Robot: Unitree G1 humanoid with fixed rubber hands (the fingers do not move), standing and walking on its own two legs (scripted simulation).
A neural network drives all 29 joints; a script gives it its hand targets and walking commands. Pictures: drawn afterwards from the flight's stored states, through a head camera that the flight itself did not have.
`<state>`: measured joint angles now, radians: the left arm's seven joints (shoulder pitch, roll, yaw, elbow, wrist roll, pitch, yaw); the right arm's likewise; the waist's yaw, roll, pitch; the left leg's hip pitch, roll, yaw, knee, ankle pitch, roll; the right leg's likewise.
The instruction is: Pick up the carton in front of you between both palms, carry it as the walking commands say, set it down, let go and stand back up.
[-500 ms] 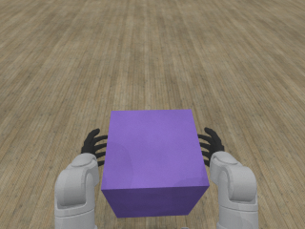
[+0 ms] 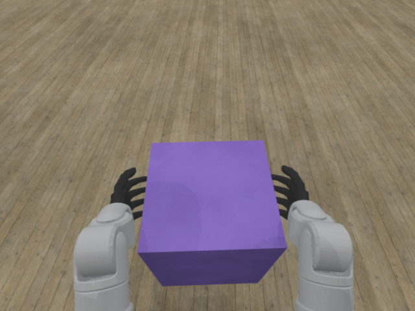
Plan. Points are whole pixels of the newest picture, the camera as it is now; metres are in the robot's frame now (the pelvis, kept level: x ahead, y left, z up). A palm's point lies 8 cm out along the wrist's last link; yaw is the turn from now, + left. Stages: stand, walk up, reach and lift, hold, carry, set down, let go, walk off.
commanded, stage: carry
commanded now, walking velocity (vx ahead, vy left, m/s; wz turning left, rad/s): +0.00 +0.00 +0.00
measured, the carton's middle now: (209, 218) +0.30 +0.00 +0.01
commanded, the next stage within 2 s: hold in 1.78 s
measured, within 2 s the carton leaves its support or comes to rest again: neither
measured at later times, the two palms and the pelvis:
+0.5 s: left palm (145, 151) +0.42 +0.14 +0.09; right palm (286, 154) +0.40 -0.16 +0.09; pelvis +0.14 +0.00 +0.00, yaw -3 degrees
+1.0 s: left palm (149, 168) +0.39 +0.13 +0.06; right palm (290, 172) +0.38 -0.17 +0.06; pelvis +0.12 -0.01 -0.01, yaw -3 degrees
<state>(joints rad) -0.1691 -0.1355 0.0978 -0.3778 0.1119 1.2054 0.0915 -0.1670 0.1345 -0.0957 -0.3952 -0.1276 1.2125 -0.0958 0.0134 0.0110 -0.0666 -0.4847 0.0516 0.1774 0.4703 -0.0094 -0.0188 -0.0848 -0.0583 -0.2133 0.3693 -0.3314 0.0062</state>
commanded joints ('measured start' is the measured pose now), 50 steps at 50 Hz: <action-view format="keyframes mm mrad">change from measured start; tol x8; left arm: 1 -403 -855 -688 -34 -404 21 -270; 12 -530 -954 -725 -51 -423 5 -267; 18 -412 -904 -687 47 -394 24 -267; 39 -466 -923 -701 42 -404 10 -274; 50 -475 -932 -698 135 -346 -122 -289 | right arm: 1 -406 872 706 -16 408 17 252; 5 -369 890 661 89 398 14 267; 10 -455 983 683 39 427 -14 274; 37 -463 936 701 59 417 3 267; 50 -473 937 693 169 357 -130 290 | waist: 1 -11 -99 -256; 4 -27 207 -407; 17 -13 -23 -369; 50 -9 -15 -262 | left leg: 1 387 9 25 -155 284 3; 3 738 293 -264 12 904 155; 5 692 316 -321 -75 737 204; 10 496 187 -137 -91 286 73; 19 399 120 -64 106 537 55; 50 314 123 -78 67 183 46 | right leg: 1 -27 -118 -10 159 584 4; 3 -282 -36 74 353 -17 64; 4 -336 -19 102 395 -227 59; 5 -328 -24 137 356 -268 51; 7 -236 -29 139 150 -223 37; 9 -123 -31 109 5 33 36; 13 -40 -116 134 83 390 40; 19 -32 -104 121 152 658 44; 39 10 -114 100 135 694 22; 50 -70 -111 95 105 380 1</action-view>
